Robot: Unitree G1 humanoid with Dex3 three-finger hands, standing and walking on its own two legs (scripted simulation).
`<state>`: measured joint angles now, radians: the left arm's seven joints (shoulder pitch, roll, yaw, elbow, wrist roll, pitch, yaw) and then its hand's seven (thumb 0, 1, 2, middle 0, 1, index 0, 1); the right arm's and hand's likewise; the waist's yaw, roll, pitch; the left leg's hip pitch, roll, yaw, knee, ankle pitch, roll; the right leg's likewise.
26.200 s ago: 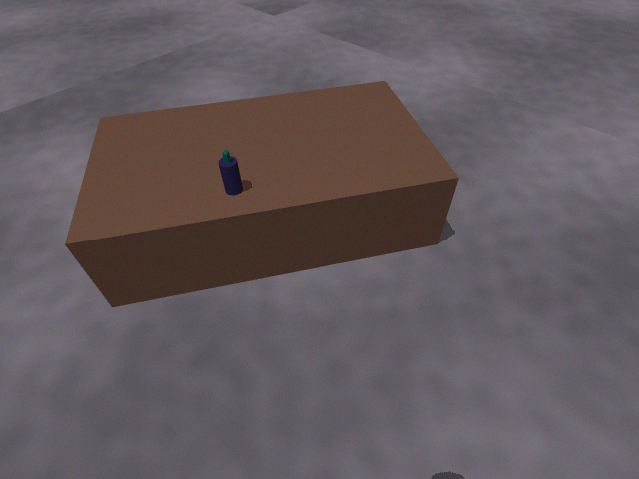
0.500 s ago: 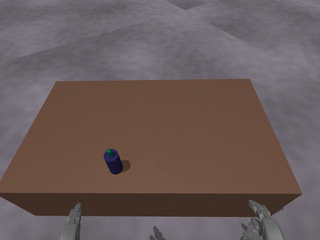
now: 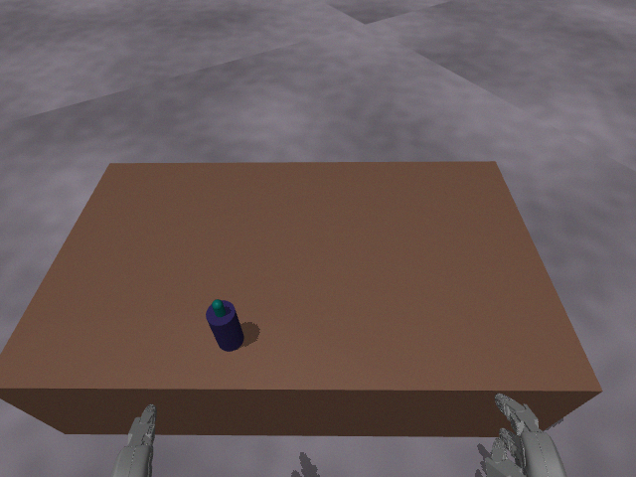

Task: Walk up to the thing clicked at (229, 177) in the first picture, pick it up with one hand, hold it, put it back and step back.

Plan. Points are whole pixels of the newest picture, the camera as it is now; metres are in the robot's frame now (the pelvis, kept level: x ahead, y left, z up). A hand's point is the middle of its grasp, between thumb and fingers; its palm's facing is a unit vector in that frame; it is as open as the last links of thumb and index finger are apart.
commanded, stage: home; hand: left
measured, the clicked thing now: (224, 321) +0.50 +0.22 -0.28
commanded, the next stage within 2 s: stand in 1.04 s
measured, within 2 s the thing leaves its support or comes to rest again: neither
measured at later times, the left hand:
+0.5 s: hand out of the picture +0.16 +0.19 -0.06, palm faces +0.09 -0.96 -0.28, open 17.4 cm
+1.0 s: hand out of the picture +0.16 +0.18 -0.06, palm faces +0.09 -0.96 -0.27, open 17.4 cm
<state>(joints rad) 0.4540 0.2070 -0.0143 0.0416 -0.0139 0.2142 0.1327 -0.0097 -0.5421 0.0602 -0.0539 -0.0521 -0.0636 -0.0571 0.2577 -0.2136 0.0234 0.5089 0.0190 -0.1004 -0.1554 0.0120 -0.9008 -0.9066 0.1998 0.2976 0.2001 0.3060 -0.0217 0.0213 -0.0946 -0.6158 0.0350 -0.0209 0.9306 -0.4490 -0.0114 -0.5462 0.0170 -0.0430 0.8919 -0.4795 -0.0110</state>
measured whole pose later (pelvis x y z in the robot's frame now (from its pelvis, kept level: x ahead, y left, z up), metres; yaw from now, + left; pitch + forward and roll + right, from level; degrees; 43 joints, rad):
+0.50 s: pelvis -0.01 +0.01 +0.00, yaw +0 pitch +7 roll -2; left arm 0.45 0.21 -0.01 0.02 -0.01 0.24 0.13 -0.01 -0.53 0.06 -0.05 -0.05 -0.06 -0.06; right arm 0.28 -0.21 0.03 0.51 0.01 -0.12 -0.17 0.01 -0.90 -0.91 0.20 0.30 0.20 0.31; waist -0.02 0.02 -0.09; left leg -0.63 0.03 -0.02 0.94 -0.45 0.00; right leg -0.55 0.01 -0.04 0.90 -0.47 0.00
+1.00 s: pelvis +0.00 +0.00 +0.00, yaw +0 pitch +8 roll -2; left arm 0.46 0.21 -0.01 0.01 -0.01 0.25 0.13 -0.01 -0.53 0.06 -0.05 -0.05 -0.06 -0.06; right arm 0.27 -0.21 0.03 0.51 0.01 -0.12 -0.18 0.01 -0.90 -0.90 0.20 0.30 0.20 0.31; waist -0.02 0.02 -0.10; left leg -0.63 0.03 -0.02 0.95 -0.45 0.00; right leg -0.56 0.01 -0.04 0.90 -0.48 0.00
